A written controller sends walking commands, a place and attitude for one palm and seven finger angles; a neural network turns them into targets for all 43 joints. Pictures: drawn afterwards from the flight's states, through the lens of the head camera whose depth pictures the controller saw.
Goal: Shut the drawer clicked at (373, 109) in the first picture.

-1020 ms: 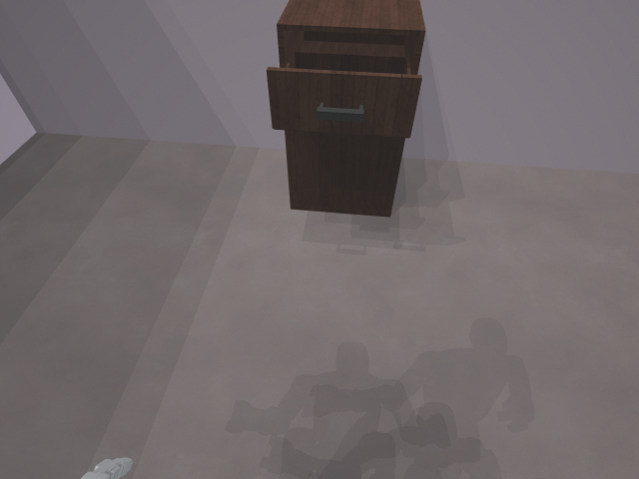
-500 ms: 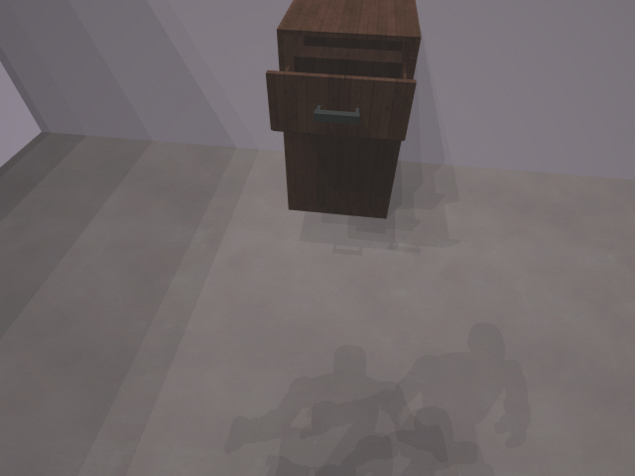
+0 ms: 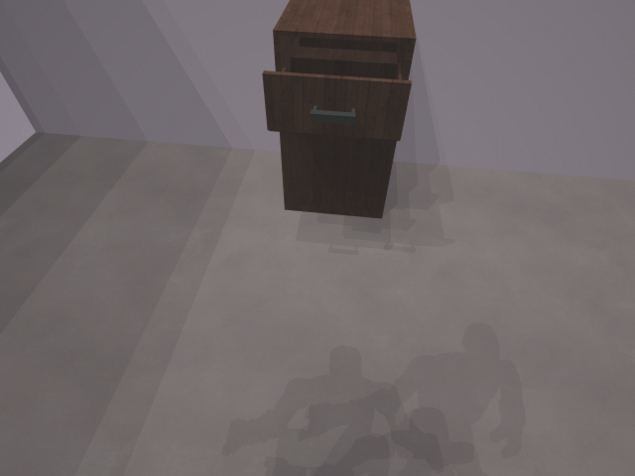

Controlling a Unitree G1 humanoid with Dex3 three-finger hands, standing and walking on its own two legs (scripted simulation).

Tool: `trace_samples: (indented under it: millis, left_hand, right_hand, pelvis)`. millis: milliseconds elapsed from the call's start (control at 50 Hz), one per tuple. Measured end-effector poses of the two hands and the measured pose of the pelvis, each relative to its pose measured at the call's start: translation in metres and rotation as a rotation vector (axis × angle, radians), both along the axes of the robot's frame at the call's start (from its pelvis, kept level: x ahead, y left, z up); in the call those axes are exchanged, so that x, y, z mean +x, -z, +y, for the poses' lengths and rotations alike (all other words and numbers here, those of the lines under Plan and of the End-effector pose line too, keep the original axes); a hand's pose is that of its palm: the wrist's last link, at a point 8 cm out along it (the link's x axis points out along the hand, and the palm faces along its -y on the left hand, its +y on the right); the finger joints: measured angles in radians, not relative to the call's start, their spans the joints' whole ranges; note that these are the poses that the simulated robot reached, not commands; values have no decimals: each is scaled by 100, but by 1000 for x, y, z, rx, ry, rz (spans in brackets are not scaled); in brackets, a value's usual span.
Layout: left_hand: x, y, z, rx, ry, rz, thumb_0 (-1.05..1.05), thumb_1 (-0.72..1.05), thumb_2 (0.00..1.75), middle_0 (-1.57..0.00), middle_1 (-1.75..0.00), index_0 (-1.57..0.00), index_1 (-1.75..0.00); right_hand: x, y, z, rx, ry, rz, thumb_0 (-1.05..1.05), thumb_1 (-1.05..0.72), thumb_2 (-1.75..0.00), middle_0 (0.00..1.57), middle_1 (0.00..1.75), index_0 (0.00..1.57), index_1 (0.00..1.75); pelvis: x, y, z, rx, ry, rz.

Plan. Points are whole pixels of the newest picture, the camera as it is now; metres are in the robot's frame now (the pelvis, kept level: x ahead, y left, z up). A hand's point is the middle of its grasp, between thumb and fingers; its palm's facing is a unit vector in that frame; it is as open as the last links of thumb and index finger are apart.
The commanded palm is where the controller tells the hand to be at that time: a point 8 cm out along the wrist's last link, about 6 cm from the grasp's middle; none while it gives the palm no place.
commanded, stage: look at it before walking up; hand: left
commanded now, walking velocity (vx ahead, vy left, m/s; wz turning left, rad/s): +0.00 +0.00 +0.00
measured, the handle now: (333, 113) +1.07 +0.01 -0.08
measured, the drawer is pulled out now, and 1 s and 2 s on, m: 0.28 0.28 0.28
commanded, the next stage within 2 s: walk to a spot facing it in 0.52 s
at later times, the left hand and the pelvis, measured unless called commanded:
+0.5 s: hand out of the picture +0.07 +0.25 -0.16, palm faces -0.02 -0.94 -0.33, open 7.3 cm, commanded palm none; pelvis +0.01 +0.00 +0.00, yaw +0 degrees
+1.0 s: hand out of the picture +0.07 +0.17 -0.19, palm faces -0.11 -0.97 -0.22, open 7.4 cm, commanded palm none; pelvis +0.06 -0.02 -0.02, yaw -9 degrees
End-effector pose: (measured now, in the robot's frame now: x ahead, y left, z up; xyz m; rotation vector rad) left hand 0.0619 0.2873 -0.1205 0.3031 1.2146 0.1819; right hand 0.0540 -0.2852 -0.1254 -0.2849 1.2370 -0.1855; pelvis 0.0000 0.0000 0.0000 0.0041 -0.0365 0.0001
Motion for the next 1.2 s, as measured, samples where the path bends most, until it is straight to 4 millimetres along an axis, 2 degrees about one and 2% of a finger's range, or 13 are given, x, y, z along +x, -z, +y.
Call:
trace_samples:
  millis: [700, 800, 900, 960, 1020, 1060, 1100, 1200]
  left_hand:
    - [4, 2, 0, 0, -8, 13, 1, 91, 90, -21, -30, -20, -30]
    - [-5, 14, -15, -47, -6, 71, 1, 91, 90, -20, -29, -20, -30]
    - [-10, 28, -37, -89, 9, 153, 1, 91, 90, -20, -29, -20, -30]
    - [1, 31, -55, -97, 37, 190, 1, 91, 90, -20, -29, -20, -30]
    - [19, 34, -73, -101, 38, 155, 1, 91, 90, -20, -29, -20, -30]
    - [25, 31, -83, -104, 16, 127, 1, 91, 90, -20, -29, -20, -30]
    - [26, 27, -92, -110, 6, 140, 1, 91, 90, -20, -29, -20, -30]
    - [28, 17, -110, -132, 26, 248, 0, 91, 90, -20, -29, -20, -30]
  right_hand:
    - [18, -2, 5, 0, 5, -26, 0, -90, -90, 20, 30, 20, 30]
    - [5, 10, 17, 39, 51, -6, 0, -90, -90, 20, 30, 20, 30]
    - [-20, 26, 26, 83, 142, 39, 0, -90, -90, 20, 30, 20, 30]
    - [-37, 36, 25, 112, 212, 78, 0, -90, -90, 20, 30, 20, 30]
    - [-49, 46, 21, 134, 241, 158, 0, -90, -90, 20, 30, 20, 30]
    - [-44, 43, 19, 143, 237, 198, 0, -90, -90, 20, 30, 20, 30]
    - [-27, 36, 15, 145, 240, 187, 1, -90, -90, 20, 30, 20, 30]
    - [45, 23, 6, 147, 265, 44, 1, -90, -90, 20, 30, 20, 30]
  pelvis:
    - [11, -1, 2, 0, 18, -1]
    - [23, 4, 2, 2, 56, 4]
    - [42, 13, -5, 20, 112, 12]
    - [55, 18, -16, 30, 156, 9]
    - [69, 24, -29, 7, 146, 6]
    - [80, 20, -35, 8, 147, 5]
    - [91, 14, -39, 13, 163, 6]
    - [123, 3, -44, 14, 207, 21]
